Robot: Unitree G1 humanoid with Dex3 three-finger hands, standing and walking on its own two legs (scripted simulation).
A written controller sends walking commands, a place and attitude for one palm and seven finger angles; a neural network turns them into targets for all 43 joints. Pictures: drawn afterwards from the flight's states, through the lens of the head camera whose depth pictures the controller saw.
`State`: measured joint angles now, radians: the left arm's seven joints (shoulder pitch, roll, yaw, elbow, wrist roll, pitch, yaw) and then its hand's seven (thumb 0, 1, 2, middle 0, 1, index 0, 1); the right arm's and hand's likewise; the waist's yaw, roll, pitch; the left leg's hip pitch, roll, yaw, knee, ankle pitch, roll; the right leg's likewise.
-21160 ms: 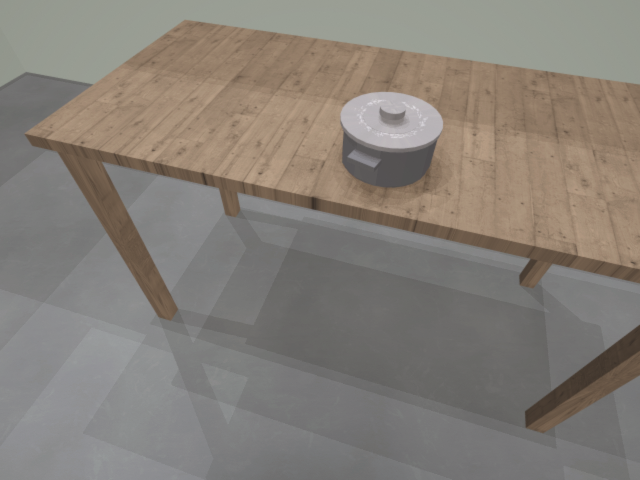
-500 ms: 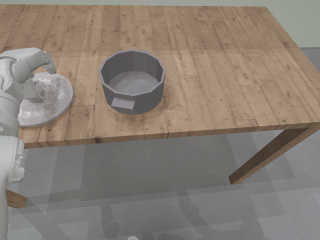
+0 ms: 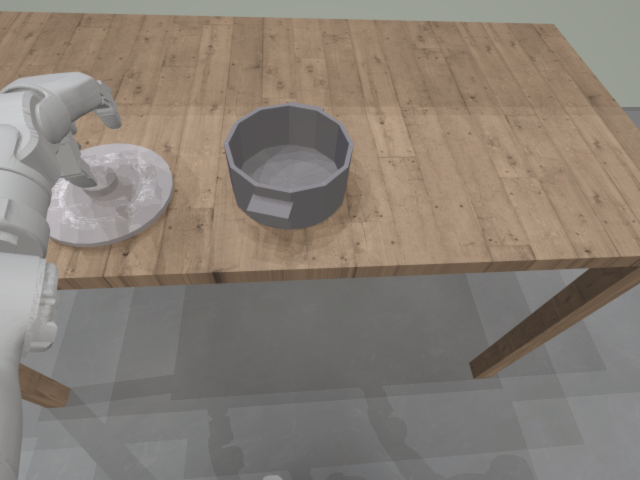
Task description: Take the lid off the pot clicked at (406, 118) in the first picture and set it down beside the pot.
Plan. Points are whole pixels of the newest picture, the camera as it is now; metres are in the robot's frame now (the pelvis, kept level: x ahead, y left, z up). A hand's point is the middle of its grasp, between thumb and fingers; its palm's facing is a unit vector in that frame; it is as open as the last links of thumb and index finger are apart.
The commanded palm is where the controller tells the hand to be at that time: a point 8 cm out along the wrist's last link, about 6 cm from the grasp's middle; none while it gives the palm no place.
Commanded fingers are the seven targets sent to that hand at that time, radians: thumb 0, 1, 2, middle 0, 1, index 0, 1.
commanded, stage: raise the empty hand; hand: left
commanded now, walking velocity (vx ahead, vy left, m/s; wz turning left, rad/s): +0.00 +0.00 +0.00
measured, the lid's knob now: (99, 181) +0.50 +0.28 +0.06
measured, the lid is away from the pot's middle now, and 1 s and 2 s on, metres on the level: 0.26 0.26 0.26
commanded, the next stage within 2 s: draw the hand back to the body in 0.94 s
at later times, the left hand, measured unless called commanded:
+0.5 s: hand (48, 99) +0.49 +0.28 +0.19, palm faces -0.30 -0.09 -0.95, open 11.1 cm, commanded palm +0.50 +0.26 +0.26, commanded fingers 0.00 -0.10 0.83 -0.44 -0.69 -0.44 -0.69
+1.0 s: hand (31, 65) +0.48 +0.27 +0.24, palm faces -0.28 -0.10 -0.96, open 11.1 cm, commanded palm +0.49 +0.26 +0.29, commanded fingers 0.00 -0.10 0.83 -0.44 -0.69 -0.44 -0.69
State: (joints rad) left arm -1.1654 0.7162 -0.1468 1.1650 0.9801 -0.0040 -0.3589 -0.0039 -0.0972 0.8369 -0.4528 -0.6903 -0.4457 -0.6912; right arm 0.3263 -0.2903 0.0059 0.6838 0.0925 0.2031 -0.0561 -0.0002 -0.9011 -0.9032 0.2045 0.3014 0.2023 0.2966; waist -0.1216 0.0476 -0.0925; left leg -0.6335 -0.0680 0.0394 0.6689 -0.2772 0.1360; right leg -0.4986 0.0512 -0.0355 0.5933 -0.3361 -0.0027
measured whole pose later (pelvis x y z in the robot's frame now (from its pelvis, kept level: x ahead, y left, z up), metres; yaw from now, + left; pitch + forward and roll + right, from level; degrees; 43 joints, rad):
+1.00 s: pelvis +0.00 -0.01 +0.01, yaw +2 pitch +11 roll -3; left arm -1.38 0.72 -0.23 1.18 0.99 0.12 -0.48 0.00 -0.10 0.84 -0.45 -0.69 -0.45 -0.69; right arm 0.32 -0.29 0.02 0.70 0.09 0.18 -0.04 0.00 -0.90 -0.90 0.20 0.30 0.20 0.30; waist -0.11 0.04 -0.09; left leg -0.53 -0.09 0.02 0.57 -0.23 0.12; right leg -0.40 0.04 -0.05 0.53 -0.31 -0.01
